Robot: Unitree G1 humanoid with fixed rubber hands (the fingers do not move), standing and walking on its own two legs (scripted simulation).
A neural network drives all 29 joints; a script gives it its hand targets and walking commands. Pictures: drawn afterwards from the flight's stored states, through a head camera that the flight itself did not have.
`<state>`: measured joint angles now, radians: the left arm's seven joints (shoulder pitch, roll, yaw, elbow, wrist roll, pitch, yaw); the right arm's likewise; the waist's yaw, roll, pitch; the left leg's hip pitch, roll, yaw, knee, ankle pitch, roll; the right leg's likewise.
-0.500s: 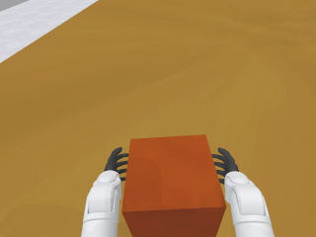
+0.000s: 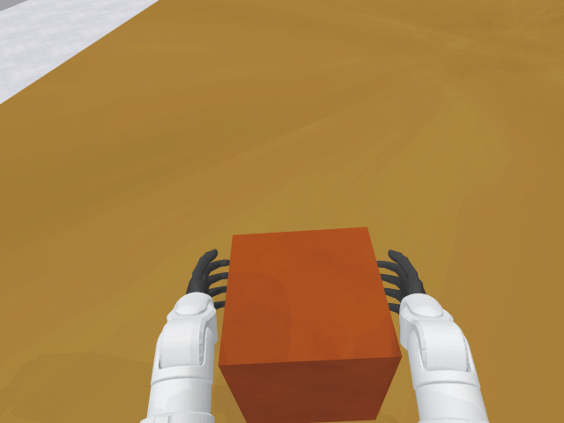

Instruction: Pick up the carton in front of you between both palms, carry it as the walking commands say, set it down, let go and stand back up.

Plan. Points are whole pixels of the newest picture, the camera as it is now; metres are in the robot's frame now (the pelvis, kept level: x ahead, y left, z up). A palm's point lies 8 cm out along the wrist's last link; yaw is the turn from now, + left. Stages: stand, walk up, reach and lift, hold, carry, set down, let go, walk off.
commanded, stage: carry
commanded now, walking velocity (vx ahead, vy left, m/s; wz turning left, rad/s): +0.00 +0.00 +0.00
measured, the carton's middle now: (305, 329) +0.29 +0.00 -0.05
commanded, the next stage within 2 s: hold in 0.82 s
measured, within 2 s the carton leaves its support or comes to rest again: neither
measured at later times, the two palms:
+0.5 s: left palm (209, 304) +0.28 +0.14 +0.05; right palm (422, 305) +0.28 -0.16 +0.04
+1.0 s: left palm (232, 301) +0.29 +0.10 +0.04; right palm (453, 328) +0.24 -0.19 +0.04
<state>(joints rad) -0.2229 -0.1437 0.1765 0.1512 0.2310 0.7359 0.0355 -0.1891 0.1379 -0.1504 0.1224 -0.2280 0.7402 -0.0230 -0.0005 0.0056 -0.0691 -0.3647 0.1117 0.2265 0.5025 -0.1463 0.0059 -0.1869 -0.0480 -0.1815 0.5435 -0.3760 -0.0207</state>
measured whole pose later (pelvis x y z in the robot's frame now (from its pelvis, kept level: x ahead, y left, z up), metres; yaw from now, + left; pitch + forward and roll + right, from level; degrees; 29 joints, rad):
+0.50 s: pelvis -0.01 -0.01 +0.00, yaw +0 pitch +1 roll +1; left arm -0.24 -0.15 0.19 0.17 0.24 0.74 0.03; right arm -0.20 0.14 -0.16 0.13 -0.24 0.75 -0.01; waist 0.00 0.01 -0.07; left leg -0.36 0.13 0.22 0.49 -0.13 -0.01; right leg -0.19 -0.03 -0.19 0.55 -0.37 -0.04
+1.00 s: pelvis -0.01 -0.01 +0.01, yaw -10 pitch -4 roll +1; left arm -0.19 -0.14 0.19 0.16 0.24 0.70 0.03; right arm -0.21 0.14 -0.15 0.20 -0.25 0.69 0.00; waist 0.01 0.00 0.04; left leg -0.17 0.04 -0.08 0.35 -0.10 0.00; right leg -0.06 0.03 -0.03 0.40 -0.26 -0.04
